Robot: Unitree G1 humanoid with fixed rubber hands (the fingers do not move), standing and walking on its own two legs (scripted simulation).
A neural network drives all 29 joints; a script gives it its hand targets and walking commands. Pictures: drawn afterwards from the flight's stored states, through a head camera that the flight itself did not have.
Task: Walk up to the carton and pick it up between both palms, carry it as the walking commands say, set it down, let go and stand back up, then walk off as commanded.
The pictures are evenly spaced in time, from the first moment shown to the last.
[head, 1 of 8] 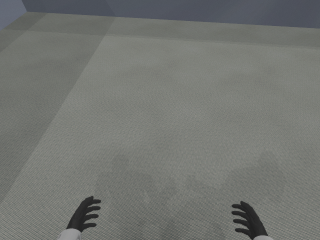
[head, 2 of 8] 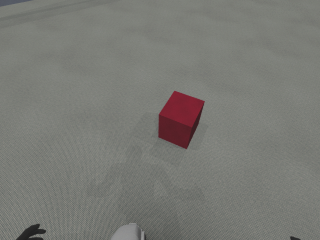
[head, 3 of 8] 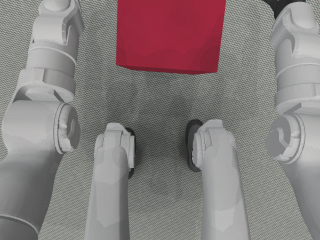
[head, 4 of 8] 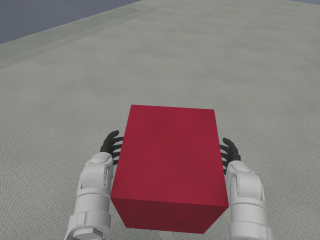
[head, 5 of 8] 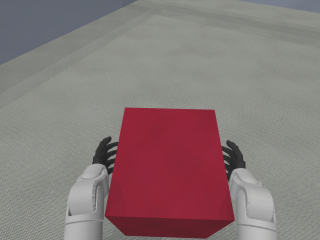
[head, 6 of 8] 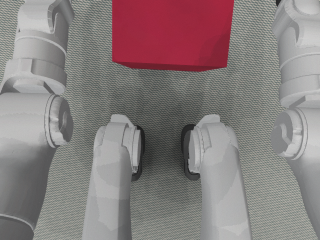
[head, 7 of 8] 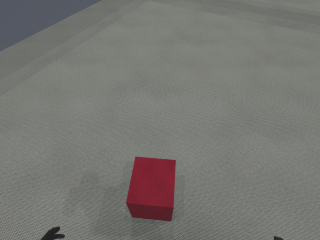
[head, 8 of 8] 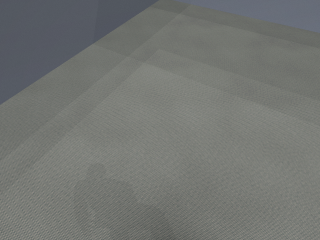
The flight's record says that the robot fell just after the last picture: no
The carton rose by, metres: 0.67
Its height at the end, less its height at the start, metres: +0.00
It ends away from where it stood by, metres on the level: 2.88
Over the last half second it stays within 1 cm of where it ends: yes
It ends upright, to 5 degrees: yes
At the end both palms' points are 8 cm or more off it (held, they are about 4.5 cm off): yes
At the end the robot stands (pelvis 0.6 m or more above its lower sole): yes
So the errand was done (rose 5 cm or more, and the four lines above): yes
